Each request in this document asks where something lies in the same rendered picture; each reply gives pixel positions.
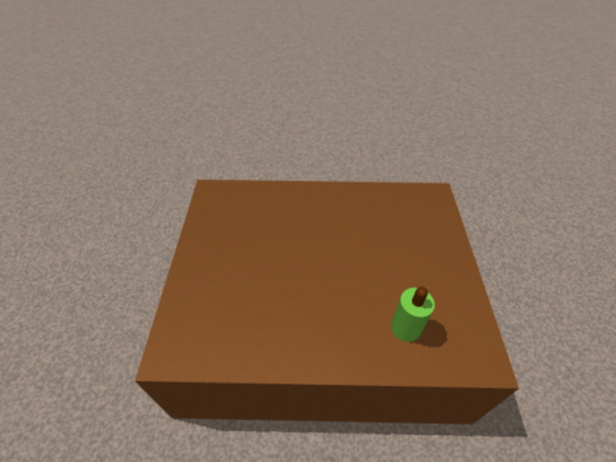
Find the bottle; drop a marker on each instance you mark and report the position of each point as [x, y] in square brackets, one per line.
[413, 312]

